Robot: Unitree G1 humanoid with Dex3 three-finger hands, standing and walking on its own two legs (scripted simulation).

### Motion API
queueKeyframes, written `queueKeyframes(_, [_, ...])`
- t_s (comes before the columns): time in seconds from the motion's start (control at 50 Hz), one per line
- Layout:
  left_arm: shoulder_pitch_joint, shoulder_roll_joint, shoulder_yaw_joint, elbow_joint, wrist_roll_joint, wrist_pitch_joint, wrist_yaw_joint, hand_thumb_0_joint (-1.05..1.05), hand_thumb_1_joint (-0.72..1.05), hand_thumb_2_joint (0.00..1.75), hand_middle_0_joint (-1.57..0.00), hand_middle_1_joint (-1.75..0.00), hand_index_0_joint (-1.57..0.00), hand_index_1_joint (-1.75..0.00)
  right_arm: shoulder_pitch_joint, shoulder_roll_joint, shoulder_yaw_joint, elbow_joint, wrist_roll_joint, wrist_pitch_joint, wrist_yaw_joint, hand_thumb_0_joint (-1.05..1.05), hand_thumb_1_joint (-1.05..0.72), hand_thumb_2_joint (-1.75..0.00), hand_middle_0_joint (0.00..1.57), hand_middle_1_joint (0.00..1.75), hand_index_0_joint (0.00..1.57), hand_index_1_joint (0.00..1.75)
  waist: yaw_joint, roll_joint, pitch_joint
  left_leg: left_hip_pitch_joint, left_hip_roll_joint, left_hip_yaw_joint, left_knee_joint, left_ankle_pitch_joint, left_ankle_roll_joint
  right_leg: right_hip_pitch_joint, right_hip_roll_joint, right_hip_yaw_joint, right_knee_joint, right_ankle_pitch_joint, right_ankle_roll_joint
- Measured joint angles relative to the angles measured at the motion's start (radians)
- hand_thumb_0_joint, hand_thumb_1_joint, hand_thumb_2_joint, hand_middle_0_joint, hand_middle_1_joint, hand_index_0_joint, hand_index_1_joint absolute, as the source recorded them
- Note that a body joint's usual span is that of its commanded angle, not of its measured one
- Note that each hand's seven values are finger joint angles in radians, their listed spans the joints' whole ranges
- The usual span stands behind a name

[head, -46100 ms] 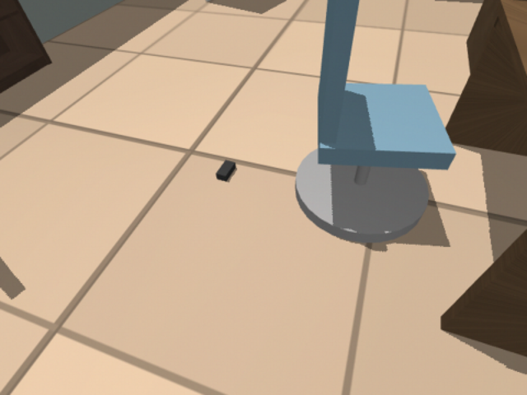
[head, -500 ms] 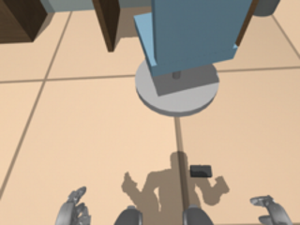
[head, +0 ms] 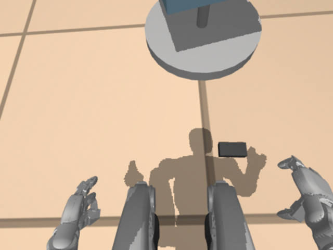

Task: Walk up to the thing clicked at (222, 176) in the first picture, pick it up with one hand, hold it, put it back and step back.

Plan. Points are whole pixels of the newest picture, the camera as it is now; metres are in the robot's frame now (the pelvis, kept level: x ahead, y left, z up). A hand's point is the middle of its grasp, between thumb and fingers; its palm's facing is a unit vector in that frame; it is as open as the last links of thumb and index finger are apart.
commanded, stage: rise first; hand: right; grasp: from above
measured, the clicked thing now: (232, 149) +0.45 -0.24 -0.51
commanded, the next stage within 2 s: none
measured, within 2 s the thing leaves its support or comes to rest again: neither
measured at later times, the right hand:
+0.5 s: hand (267, 165) +0.34 -0.29 -0.29, palm faces -0.47 +0.13 -0.87, open 13.6 cm
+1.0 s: hand (256, 157) +0.39 -0.29 -0.36, palm faces -0.46 +0.04 -0.89, open 13.1 cm
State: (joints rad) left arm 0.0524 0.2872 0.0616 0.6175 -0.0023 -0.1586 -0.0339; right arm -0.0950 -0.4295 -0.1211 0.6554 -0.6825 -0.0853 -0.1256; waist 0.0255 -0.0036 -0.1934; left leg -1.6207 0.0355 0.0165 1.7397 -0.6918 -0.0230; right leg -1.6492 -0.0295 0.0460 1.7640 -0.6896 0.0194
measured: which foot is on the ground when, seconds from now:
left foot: down 0.00-1.00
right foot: down 0.00-1.00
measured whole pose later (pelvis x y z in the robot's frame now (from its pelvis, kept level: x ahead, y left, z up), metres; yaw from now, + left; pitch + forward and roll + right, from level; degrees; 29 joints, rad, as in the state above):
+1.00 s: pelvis -0.05 -0.01 -0.19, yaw +5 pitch +34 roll +7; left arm 0.10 0.25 0.00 0.77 0.12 -0.05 -0.12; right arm -0.81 -0.68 -0.12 1.35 -1.27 -0.25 -0.41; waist 0.16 0.02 -0.08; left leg -2.21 0.01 0.04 2.28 -0.67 -0.04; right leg -2.27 -0.01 0.12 2.36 -0.68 0.01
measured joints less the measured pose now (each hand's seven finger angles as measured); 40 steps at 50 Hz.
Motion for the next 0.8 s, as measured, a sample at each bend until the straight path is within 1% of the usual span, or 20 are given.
queueKeyframes(0.08, [-0.015, 0.002, 0.005, 0.037, 0.005, 0.013, -0.009, 0.01, 0.93, 0.9, -0.2, -0.3, -0.21, -0.3, -0.128, -0.028, 0.005, 0.069, -0.074, -0.014, -0.037, 0.0, 0.49, -0.94, 0.17, 0.98, 0.17, 0.98, -0.009, -0.007, 0.02, -0.132, -0.004, 0.0, 0.107, 0.003, 0.004, -0.131, 0.0, 0.009, 0.106, 0.004, 0.003])
queueKeyframes(0.12, [-0.013, -0.001, 0.004, 0.053, 0.01, 0.019, -0.013, 0.01, 0.93, 0.9, -0.2, -0.3, -0.21, -0.3, -0.197, -0.047, 0.004, 0.118, -0.107, -0.025, -0.043, 0.0, 0.5, -0.95, 0.16, 0.99, 0.15, 0.99, -0.012, -0.009, 0.026, -0.194, -0.007, 0.002, 0.156, 0.009, 0.007, -0.193, -0.001, 0.015, 0.156, 0.009, 0.005])
queueKeyframes(0.18, [-0.002, -0.008, 0.002, 0.075, 0.02, 0.03, -0.016, 0.01, 0.93, 0.9, -0.2, -0.3, -0.21, -0.3, -0.293, -0.08, 0.007, 0.189, -0.152, -0.045, -0.048, 0.0, 0.5, -0.96, 0.16, 0.98, 0.15, 0.98, -0.007, -0.009, 0.04, -0.27, -0.012, 0.008, 0.223, 0.019, 0.009, -0.271, -0.002, 0.026, 0.226, 0.016, 0.009])
queueKeyframes(0.26, [0.023, -0.021, -0.001, 0.097, 0.03, 0.046, -0.018, 0.01, 0.92, 0.9, -0.21, -0.3, -0.21, -0.3, -0.385, -0.119, 0.006, 0.269, -0.21, -0.082, -0.046, 0.0, 0.49, -0.97, 0.17, 0.96, 0.16, 0.97, 0.011, -0.008, 0.059, -0.347, -0.017, 0.015, 0.291, 0.035, 0.01, -0.351, -0.002, 0.04, 0.302, 0.028, 0.01])
queueKeyframes(0.34, [0.053, -0.022, -0.007, 0.115, 0.037, 0.066, -0.02, 0.01, 0.92, 0.9, -0.21, -0.3, -0.21, -0.3, -0.44, -0.151, 0.009, 0.326, -0.284, -0.12, -0.055, 0.0, 0.48, -0.97, 0.18, 0.94, 0.17, 0.95, 0.033, -0.009, 0.069, -0.399, -0.019, 0.02, 0.341, 0.045, 0.006, -0.41, 0.0, 0.051, 0.361, 0.035, 0.008])
queueKeyframes(0.48, [0.083, -0.017, -0.023, 0.136, 0.054, 0.106, -0.032, 0.01, 0.91, 0.9, -0.21, -0.3, -0.21, -0.3, -0.52, -0.2, 0.001, 0.439, -0.4, -0.164, -0.122, 0.0, 0.46, -0.97, 0.2, 0.9, 0.18, 0.92, 0.073, 0.002, 0.077, -0.458, -0.02, 0.024, 0.406, 0.047, -0.003, -0.481, 0.006, 0.062, 0.441, 0.035, -0.001])
queueKeyframes(0.54, [0.086, -0.016, -0.027, 0.141, 0.065, 0.114, -0.039, 0.01, 0.91, 0.9, -0.21, -0.3, -0.21, -0.3, -0.556, -0.22, 0.009, 0.486, -0.444, -0.171, -0.15, 0.0, 0.45, -0.97, 0.2, 0.89, 0.18, 0.9, 0.087, 0.008, 0.08, -0.479, -0.019, 0.025, 0.429, 0.045, -0.006, -0.509, 0.009, 0.065, 0.468, 0.034, -0.005])
queueKeyframes(0.62, [0.082, -0.016, -0.032, 0.148, 0.078, 0.117, -0.049, 0.01, 0.9, 0.9, -0.21, -0.3, -0.21, -0.3, -0.594, -0.234, 0.017, 0.528, -0.498, -0.176, -0.185, 0.0, 0.45, -0.96, 0.21, 0.87, 0.18, 0.89, 0.097, 0.014, 0.085, -0.502, -0.018, 0.026, 0.454, 0.039, -0.009, -0.54, 0.013, 0.068, 0.5, 0.03, -0.01])
queueKeyframes(0.7, [0.072, -0.02, -0.035, 0.153, 0.089, 0.119, -0.058, 0.01, 0.9, 0.9, -0.21, -0.3, -0.21, -0.3, -0.626, -0.239, 0.023, 0.563, -0.544, -0.181, -0.214, 0.0, 0.43, -0.95, 0.21, 0.85, 0.19, 0.87, 0.104, 0.016, 0.088, -0.524, -0.018, 0.024, 0.478, 0.031, -0.012, -0.567, 0.016, 0.069, 0.527, 0.024, -0.014])
queueKeyframes(0.76, [0.062, -0.022, -0.038, 0.155, 0.098, 0.119, -0.065, 0.01, 0.9, 0.9, -0.21, -0.3, -0.21, -0.3, -0.648, -0.24, 0.023, 0.589, -0.566, -0.182, -0.236, 0.0, 0.42, -0.94, 0.22, 0.84, 0.2, 0.86, 0.109, 0.016, 0.091, -0.538, -0.018, 0.022, 0.495, 0.026, -0.018, -0.582, 0.017, 0.069, 0.545, 0.019, -0.016])
queueKeyframes(0.8, [0.055, -0.025, -0.041, 0.154, 0.104, 0.117, -0.069, 0.01, 0.9, 0.9, -0.21, -0.3, -0.21, -0.3, -0.664, -0.241, 0.022, 0.61, -0.573, -0.18, -0.249, 0.0, 0.41, -0.93, 0.22, 0.84, 0.21, 0.85, 0.112, 0.016, 0.096, -0.545, -0.019, 0.021, 0.506, 0.024, -0.02, -0.59, 0.017, 0.069, 0.556, 0.016, -0.017])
